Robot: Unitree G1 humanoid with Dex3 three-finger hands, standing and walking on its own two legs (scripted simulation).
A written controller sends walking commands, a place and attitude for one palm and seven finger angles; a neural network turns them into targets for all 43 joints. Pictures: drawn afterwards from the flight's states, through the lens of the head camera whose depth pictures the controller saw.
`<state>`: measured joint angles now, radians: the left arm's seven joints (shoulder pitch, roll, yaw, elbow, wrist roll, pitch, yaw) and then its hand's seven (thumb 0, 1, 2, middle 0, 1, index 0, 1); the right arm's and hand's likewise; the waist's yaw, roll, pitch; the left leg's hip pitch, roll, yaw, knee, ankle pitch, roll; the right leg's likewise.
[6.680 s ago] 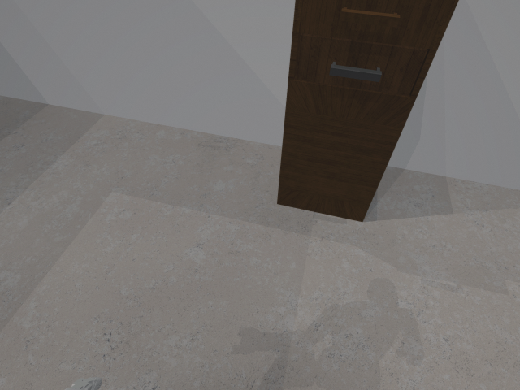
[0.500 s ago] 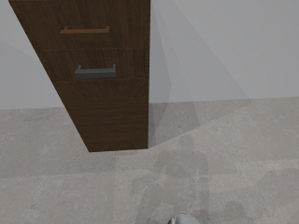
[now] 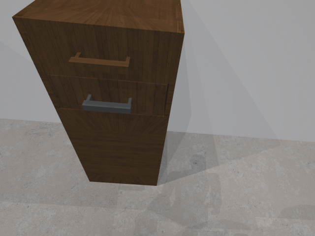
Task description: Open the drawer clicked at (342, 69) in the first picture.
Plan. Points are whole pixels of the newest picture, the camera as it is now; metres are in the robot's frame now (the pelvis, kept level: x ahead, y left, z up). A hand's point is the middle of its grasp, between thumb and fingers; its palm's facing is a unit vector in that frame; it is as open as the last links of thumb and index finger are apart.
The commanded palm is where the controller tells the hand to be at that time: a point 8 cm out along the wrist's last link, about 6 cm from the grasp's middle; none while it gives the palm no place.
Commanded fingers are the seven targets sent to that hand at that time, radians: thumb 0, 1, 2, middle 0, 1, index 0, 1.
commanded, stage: come to a stop and stand still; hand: left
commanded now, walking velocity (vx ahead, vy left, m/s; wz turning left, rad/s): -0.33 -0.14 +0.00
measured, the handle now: (108, 102) +0.51 +0.22 +0.00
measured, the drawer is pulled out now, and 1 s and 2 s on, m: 0.00 0.00 0.00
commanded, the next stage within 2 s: look again from close up in 1.32 s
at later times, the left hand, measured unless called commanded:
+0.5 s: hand out of the picture +0.02 +0.12 -0.14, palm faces +0.04 -0.96 -0.28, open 7.4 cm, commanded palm none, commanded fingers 0.00 0.90 0.90 -0.20 -0.30 -0.20 -0.30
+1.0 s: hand out of the picture -0.03 +0.14 -0.17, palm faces +0.05 -0.98 -0.19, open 7.4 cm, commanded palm none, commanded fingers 0.00 0.90 0.90 -0.20 -0.30 -0.20 -0.30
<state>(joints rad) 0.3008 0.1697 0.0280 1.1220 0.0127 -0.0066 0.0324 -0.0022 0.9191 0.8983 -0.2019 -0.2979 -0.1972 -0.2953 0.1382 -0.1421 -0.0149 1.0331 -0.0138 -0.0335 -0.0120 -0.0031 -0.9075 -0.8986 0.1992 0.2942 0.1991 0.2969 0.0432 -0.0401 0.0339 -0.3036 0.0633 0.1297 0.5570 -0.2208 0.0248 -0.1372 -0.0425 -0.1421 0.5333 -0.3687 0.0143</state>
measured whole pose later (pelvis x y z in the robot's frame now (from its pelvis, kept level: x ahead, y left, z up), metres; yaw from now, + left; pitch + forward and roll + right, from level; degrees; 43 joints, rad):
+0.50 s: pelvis -0.03 -0.07 +0.01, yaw -1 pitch -1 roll +3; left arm 0.24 0.15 0.03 1.00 0.03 0.02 0.02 0.00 0.91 0.90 -0.20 -0.30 -0.20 -0.30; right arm 0.22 -0.25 -0.08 1.04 -0.02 0.07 0.01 0.00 -0.91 -0.90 0.20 0.29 0.20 0.30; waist 0.01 0.04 0.02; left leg -0.42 0.02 0.03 0.91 -0.35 -0.03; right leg -0.25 -0.07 -0.04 0.53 -0.26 -0.01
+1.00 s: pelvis -0.02 -0.03 +0.01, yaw +0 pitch +0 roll +0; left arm 0.26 0.17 0.02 1.14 0.02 0.01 0.02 0.00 0.91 0.90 -0.20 -0.30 -0.20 -0.30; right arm 0.25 -0.16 -0.01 1.10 -0.01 0.00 -0.03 0.01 -0.94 -0.90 0.21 0.30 0.21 0.30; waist 0.02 -0.02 0.02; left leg -0.13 0.03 0.05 0.42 -0.29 -0.01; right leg -0.22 -0.07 -0.05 0.44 -0.22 0.04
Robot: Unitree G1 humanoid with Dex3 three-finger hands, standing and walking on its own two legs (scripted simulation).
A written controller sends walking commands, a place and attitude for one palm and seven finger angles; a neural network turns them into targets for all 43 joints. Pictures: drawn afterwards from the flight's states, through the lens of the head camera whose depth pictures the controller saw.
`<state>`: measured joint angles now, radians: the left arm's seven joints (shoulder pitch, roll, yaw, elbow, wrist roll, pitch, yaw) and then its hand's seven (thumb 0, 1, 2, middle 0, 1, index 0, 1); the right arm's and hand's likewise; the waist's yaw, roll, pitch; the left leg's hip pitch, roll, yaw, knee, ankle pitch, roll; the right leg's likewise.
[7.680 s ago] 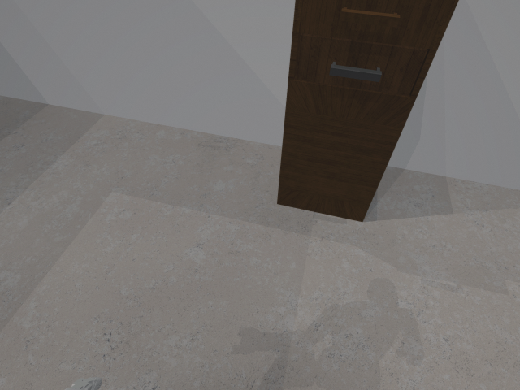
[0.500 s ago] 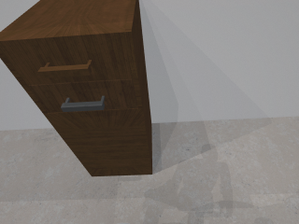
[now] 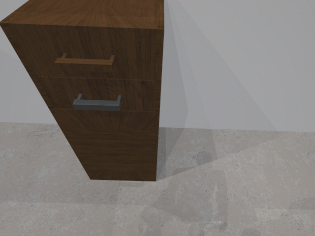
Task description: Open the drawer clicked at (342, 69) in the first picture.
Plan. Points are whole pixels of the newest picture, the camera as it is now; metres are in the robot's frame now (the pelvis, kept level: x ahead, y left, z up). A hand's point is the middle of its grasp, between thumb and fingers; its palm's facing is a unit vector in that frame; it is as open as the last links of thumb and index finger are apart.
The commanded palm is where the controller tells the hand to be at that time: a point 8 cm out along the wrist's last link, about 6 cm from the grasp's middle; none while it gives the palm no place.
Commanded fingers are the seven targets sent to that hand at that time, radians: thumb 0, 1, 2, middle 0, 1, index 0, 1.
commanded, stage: come to a stop and stand still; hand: left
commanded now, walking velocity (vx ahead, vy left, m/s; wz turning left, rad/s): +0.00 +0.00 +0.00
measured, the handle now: (98, 101) +0.53 +0.26 +0.00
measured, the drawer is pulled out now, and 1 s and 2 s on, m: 0.00 0.00 0.00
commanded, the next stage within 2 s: look again from close up in 0.32 s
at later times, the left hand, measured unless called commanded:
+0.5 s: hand out of the picture +0.03 +0.18 -0.18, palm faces +0.01 -0.98 -0.21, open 7.3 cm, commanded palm none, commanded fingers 0.00 0.90 0.90 -0.20 -0.30 -0.20 -0.30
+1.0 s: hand out of the picture +0.02 +0.20 -0.17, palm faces +0.02 -0.97 -0.23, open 7.4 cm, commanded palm none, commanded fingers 0.00 0.90 0.90 -0.20 -0.30 -0.20 -0.30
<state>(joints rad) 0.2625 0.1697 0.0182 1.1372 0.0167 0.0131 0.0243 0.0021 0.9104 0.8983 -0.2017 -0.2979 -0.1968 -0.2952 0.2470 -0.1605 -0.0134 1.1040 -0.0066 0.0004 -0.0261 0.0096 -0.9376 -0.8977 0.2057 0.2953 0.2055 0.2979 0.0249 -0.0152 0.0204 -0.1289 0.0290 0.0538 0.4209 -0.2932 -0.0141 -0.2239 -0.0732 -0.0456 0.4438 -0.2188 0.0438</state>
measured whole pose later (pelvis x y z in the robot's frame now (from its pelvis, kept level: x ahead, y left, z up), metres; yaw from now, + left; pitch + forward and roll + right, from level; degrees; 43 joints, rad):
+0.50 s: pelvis +0.01 -0.01 +0.00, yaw +0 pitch +1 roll +0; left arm 0.26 0.17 0.00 1.08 0.02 -0.01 0.03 0.00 0.91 0.90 -0.20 -0.30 -0.20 -0.30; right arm 0.31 -0.14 -0.01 1.08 -0.02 -0.01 -0.02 0.00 -0.90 -0.90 0.21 0.30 0.21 0.30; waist -0.01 0.00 0.03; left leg -0.14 0.04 0.05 0.46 -0.33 -0.02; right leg -0.23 -0.06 -0.05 0.49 -0.26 0.03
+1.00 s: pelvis -0.02 +0.00 +0.00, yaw +0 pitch -3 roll +0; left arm 0.25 0.22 0.00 1.03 0.02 0.01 0.03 0.00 0.91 0.90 -0.20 -0.30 -0.20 -0.30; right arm 0.23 -0.21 -0.01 1.03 -0.01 0.00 -0.01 0.00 -0.90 -0.90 0.20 0.29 0.20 0.30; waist 0.01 -0.01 0.00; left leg -0.14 0.04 0.05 0.48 -0.29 -0.01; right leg -0.21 -0.07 -0.05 0.45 -0.19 0.04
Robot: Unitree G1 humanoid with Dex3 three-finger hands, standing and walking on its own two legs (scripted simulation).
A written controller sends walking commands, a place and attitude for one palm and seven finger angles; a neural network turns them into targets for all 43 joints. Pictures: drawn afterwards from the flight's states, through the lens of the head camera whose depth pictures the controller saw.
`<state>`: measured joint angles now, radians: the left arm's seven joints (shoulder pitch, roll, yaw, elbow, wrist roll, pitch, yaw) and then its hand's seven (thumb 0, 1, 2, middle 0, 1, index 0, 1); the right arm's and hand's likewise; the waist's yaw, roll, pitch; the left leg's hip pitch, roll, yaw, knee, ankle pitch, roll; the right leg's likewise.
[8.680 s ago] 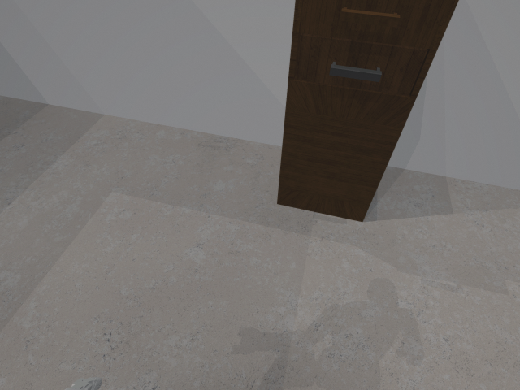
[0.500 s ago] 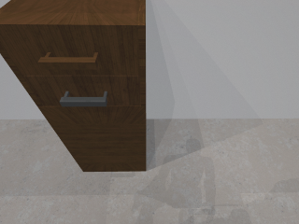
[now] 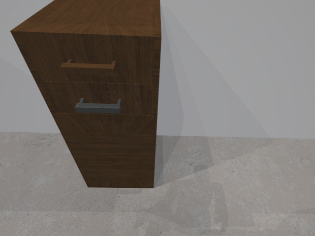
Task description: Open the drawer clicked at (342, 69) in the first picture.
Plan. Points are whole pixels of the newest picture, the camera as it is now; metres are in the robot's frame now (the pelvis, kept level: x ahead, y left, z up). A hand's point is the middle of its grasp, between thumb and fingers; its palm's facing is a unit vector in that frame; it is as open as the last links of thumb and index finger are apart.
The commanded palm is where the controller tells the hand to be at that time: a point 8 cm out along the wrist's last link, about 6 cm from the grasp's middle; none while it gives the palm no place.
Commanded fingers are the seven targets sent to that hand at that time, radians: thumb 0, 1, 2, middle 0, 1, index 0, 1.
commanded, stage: shuffle to correct the standing spot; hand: left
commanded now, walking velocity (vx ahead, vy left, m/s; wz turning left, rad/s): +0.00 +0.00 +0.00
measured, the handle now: (99, 104) +0.56 +0.25 +0.00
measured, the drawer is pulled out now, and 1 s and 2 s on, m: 0.00 0.00 0.00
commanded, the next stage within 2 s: come to a stop and stand still in 0.30 s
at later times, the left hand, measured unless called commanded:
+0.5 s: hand out of the picture -0.02 +0.19 -0.18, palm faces +0.03 -0.99 -0.15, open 7.4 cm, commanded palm none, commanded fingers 0.00 0.90 0.90 -0.20 -0.30 -0.20 -0.30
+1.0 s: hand out of the picture +0.10 +0.22 -0.19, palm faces -0.01 -0.98 -0.21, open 7.4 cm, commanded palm none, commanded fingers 0.00 0.90 0.90 -0.20 -0.30 -0.20 -0.30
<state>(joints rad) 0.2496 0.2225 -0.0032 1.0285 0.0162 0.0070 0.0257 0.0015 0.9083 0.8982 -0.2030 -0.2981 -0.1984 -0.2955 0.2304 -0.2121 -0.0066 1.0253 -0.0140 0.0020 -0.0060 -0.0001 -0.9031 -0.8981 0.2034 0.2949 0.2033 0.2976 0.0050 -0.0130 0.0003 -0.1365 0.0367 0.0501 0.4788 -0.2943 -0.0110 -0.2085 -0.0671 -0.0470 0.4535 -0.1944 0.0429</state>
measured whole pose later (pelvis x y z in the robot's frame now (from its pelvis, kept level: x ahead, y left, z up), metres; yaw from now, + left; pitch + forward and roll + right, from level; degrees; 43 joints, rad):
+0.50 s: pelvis +0.04 +0.03 -0.01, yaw -2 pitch -1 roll -1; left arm 0.42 0.12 0.03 1.11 0.03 0.02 0.02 0.00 0.91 0.90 -0.20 -0.30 -0.20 -0.30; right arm 0.44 -0.15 -0.02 1.11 -0.02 -0.02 -0.02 0.00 -0.90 -0.90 0.20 0.29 0.20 0.30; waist -0.01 -0.01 0.01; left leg -0.13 0.01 0.09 0.52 -0.38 0.04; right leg -0.33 -0.07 -0.04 0.74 -0.41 0.00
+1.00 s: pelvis +0.03 +0.04 -0.01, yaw -1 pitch -1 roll -1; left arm 0.21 0.18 0.02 0.98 0.02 0.01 0.06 0.00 0.91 0.90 -0.20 -0.30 -0.20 -0.30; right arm 0.25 -0.17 -0.04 0.99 0.00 0.01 -0.03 0.01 -0.92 -0.90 0.20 0.30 0.20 0.30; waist -0.03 -0.02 0.05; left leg -0.17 -0.01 0.10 0.59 -0.42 0.05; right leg -0.32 -0.06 -0.07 0.59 -0.25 0.03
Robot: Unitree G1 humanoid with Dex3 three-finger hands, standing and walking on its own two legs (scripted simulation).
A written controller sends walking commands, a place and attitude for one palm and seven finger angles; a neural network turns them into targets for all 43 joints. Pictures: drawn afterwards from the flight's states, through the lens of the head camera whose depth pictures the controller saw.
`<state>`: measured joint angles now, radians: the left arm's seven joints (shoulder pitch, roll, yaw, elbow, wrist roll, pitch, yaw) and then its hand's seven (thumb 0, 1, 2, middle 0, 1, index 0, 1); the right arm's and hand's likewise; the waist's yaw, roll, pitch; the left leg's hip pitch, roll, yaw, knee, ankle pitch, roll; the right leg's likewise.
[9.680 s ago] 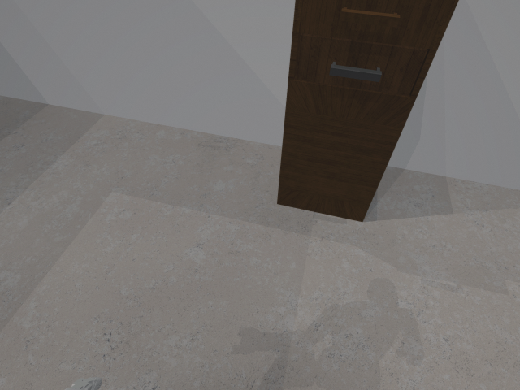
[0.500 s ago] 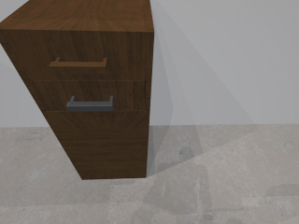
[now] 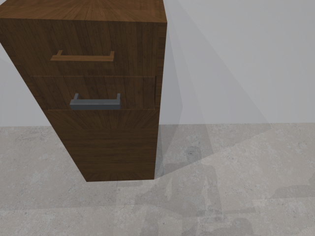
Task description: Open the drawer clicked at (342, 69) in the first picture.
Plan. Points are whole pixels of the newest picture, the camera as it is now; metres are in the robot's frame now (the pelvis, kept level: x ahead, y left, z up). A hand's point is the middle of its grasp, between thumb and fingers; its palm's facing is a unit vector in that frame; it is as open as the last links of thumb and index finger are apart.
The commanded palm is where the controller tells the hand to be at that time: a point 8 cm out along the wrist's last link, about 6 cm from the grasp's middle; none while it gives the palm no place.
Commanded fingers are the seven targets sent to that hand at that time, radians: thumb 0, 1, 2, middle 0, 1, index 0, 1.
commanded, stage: come to a stop and stand still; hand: left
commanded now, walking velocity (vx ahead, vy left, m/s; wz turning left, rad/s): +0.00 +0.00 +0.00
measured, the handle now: (97, 100) +0.52 +0.22 +0.01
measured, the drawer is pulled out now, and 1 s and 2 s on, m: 0.00 0.00 0.00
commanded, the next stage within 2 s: look again from close up in 0.32 s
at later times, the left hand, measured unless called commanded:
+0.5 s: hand out of the picture -0.04 +0.16 -0.16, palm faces +0.03 -0.98 -0.19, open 7.4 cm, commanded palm none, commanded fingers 0.00 0.90 0.90 -0.20 -0.30 -0.20 -0.30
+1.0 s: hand out of the picture +0.00 +0.14 -0.17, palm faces +0.04 -0.98 -0.18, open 7.3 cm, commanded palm none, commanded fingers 0.00 0.90 0.90 -0.20 -0.30 -0.20 -0.30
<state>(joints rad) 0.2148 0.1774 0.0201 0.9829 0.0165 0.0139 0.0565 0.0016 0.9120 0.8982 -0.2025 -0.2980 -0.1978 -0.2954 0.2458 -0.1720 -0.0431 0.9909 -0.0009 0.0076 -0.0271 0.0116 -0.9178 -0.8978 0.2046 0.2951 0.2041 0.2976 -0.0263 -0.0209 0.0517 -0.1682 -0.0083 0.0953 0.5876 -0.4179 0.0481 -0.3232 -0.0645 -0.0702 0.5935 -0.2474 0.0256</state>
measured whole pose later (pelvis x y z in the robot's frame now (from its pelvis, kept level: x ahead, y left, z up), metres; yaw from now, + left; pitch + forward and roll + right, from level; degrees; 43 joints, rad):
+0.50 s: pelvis -0.01 -0.01 +0.01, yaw +0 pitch -2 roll +0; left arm 0.35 0.14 -0.01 1.11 0.02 0.00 0.03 0.00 0.91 0.90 -0.20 -0.30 -0.20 -0.30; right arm 0.33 -0.16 0.01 1.08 -0.01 -0.01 -0.02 0.00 -0.91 -0.90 0.20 0.29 0.20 0.30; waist 0.00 0.01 0.03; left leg -0.10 -0.02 0.09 0.44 -0.30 0.04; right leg -0.25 -0.07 -0.08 0.45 -0.16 0.02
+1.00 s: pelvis +0.01 -0.02 +0.01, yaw +0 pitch -2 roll +0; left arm 0.30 0.13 0.00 1.12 0.01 -0.02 0.04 0.01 0.93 0.90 -0.20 -0.30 -0.20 -0.30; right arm 0.33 -0.11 0.01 1.15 -0.01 -0.02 -0.03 0.00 -0.90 -0.90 0.20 0.29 0.20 0.30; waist 0.00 0.00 0.03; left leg -0.08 0.01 0.08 0.44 -0.33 0.02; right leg -0.23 -0.04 -0.09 0.46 -0.20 0.00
